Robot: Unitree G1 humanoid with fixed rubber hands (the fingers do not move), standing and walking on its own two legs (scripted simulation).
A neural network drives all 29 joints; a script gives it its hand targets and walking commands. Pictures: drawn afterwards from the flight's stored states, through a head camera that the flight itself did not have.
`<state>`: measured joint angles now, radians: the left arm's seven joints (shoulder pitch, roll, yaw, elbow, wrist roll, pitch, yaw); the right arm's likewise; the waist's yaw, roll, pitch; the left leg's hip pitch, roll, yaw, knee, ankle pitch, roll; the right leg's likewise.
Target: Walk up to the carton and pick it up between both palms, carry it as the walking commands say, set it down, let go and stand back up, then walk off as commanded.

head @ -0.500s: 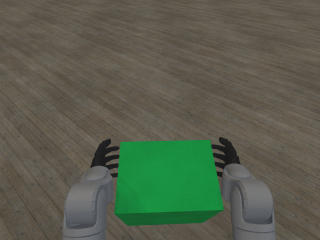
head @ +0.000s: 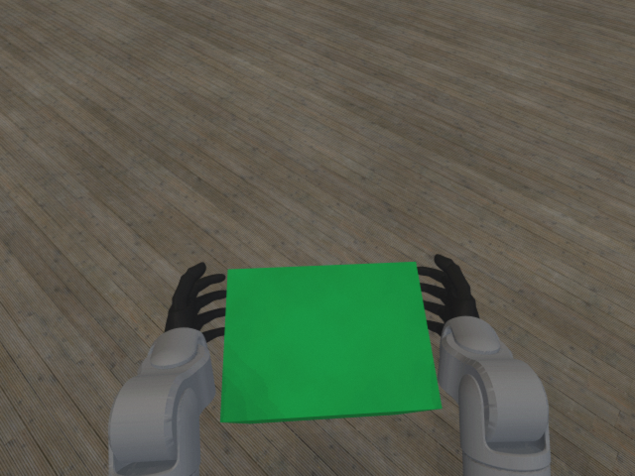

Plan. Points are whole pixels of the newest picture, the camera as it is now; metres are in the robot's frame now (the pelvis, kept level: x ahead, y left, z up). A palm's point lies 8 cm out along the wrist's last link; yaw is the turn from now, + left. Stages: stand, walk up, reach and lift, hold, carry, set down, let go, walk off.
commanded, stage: carry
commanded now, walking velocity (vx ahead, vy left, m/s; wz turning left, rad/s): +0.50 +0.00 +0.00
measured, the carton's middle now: (323, 352) +0.27 +0.02 +0.00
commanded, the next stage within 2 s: none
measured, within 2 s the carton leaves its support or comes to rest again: neither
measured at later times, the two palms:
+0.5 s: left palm (258, 138) +0.57 +0.12 +0.09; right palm (438, 133) +0.60 -0.16 +0.09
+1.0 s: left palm (262, 30) +0.93 +0.16 +0.10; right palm (398, 32) +0.93 -0.13 +0.10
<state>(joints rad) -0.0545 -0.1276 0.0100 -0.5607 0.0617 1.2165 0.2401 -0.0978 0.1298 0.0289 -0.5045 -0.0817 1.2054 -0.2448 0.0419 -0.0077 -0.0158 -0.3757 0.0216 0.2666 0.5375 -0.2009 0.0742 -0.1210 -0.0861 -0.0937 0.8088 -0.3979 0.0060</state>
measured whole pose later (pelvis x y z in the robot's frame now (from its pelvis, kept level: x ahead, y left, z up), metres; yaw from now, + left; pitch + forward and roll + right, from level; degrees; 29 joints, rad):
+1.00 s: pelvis +0.67 +0.02 +0.02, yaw +0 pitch +5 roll +0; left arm -0.10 -0.13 0.01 -0.47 0.08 1.24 0.24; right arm -0.10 0.13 0.00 -0.45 -0.08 1.23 -0.24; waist -0.02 -0.02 -0.06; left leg -0.30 0.04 0.25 0.41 -0.20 0.05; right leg -0.40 -0.05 -0.07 1.15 -0.33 0.00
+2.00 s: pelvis +1.36 +0.04 +0.02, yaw +0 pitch +5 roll -1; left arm -0.12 -0.13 0.00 -0.49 0.10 1.23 0.25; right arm -0.10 0.13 0.00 -0.49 -0.08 1.22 -0.22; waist -0.01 -0.02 -0.07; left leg -0.04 0.05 0.24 0.24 -0.27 0.02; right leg -0.55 -0.08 -0.13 0.66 -0.16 -0.01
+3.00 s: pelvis +1.86 +0.05 +0.01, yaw +1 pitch +5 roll +0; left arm -0.16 -0.14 0.03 -0.41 0.09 1.25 0.23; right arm -0.17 0.14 -0.03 -0.40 -0.11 1.26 -0.24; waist 0.01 0.01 -0.13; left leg -0.27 0.05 0.19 0.49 -0.28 0.01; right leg -0.21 -0.05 -0.16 0.47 -0.31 0.01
